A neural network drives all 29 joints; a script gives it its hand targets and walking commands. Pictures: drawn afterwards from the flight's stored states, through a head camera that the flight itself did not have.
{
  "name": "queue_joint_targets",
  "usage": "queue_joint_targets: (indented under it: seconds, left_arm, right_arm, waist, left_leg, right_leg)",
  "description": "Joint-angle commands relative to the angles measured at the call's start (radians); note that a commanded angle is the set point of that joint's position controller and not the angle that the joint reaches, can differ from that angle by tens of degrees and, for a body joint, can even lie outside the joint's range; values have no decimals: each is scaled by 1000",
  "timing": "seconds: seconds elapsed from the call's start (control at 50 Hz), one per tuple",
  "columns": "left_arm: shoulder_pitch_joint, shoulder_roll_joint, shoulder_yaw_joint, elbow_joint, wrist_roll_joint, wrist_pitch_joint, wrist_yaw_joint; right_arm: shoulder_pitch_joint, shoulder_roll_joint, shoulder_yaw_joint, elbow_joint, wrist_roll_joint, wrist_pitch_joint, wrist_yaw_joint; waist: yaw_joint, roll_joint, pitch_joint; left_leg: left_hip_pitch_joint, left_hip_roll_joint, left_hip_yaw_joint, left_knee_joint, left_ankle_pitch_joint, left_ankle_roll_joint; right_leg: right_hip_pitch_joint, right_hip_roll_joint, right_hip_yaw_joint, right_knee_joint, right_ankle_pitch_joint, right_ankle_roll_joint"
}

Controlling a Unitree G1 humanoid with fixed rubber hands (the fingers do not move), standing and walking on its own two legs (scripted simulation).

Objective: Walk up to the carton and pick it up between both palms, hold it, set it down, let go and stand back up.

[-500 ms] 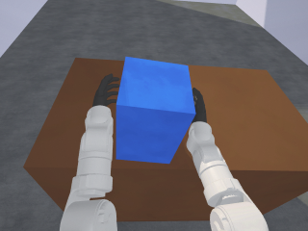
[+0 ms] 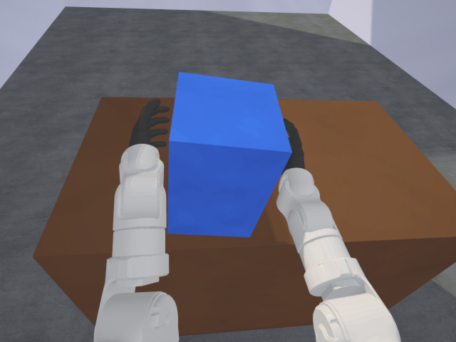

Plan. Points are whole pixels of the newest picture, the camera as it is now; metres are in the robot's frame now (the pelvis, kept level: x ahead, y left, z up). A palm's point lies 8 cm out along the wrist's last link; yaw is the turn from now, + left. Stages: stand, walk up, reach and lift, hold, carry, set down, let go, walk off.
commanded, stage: reach and lift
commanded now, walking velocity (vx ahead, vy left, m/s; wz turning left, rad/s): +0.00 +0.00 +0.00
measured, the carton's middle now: (217, 162) +0.38 -0.01 +0.13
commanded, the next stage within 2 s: hold in 0.86 s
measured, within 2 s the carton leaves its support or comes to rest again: neither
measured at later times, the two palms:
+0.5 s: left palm (148, 137) +0.37 +0.10 +0.20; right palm (300, 152) +0.35 -0.15 +0.17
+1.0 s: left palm (142, 129) +0.37 +0.11 +0.21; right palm (298, 144) +0.36 -0.14 +0.19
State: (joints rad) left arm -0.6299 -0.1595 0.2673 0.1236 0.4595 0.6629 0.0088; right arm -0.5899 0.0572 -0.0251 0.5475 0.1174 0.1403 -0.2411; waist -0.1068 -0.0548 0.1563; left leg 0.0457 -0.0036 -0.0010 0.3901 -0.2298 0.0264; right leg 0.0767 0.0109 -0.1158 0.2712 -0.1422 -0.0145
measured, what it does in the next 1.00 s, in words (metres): stands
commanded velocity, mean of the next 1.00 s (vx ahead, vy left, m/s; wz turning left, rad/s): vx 0.00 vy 0.00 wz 0.00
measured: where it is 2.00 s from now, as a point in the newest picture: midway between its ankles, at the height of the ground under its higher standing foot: outside the picture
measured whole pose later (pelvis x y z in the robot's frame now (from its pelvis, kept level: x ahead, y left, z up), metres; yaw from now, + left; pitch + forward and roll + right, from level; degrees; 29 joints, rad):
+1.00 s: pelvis -0.01 -0.02 +0.00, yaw +0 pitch -13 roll -1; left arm -0.76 -0.11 0.35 0.17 0.48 0.76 -0.05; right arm -0.74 0.06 -0.04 0.59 0.13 0.23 -0.27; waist -0.11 -0.05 0.13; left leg 0.05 0.01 -0.01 0.37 -0.20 0.01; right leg 0.08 0.02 -0.13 0.27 -0.14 -0.04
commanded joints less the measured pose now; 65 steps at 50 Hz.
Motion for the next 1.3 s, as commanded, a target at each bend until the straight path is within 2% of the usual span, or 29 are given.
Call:
queue_joint_targets:
  seconds: [0.0, 0.12, 0.28, 0.48, 0.84, 1.18, 1.28]
  left_arm:
    - [-494, -485, -423, -19, -161, -6, -158]
    - [-538, -465, -391, 2, -154, 3, -162]
    - [-577, -446, -364, 16, -150, 16, -176]
    - [-640, -428, -340, 22, -146, 22, -187]
    - [-681, -435, -339, 29, -145, 47, -184]
    - [-685, -460, -380, -33, -162, 90, -175]
    - [-683, -455, -377, -45, -158, 109, -180]
  right_arm:
    - [-782, 420, 290, -333, 25, -86, 111]
    - [-814, 445, 284, -313, 16, -69, 112]
    - [-846, 477, 295, -302, 24, -46, 94]
    - [-881, 500, 292, -281, 31, -22, 81]
    - [-918, 490, 285, -256, 58, 3, 78]
    - [-932, 476, 316, -296, 116, 39, 76]
    - [-931, 477, 324, -306, 129, 60, 71]
  waist:
    - [-18, 77, -432]
    - [-5, 62, -427]
    - [-5, 53, -451]
    - [-4, 52, -455]
    - [-13, 73, -455]
    - [-22, 94, -456]
    - [-20, 90, -434]
  left_leg:
    - [91, 3, 0, -49, 361, -59]
    - [46, -6, 15, -74, 270, -35]
    - [14, -22, 26, -78, 235, -16]
    - [-21, -30, 30, -87, 202, -4]
    - [9, -23, 25, -76, 250, -21]
    - [44, -12, 19, -62, 332, -42]
    - [30, -12, 24, -71, 310, -41]
  right_leg:
    - [80, 40, -34, -3, 215, 41]
    - [103, 31, -27, -3, 203, 47]
    - [153, 21, -14, 4, 253, 64]
    - [176, 14, -9, 7, 253, 73]
    - [157, 27, -17, -1, 228, 64]
    - [152, 45, -19, -2, 213, 45]
    - [162, 45, -17, -4, 197, 46]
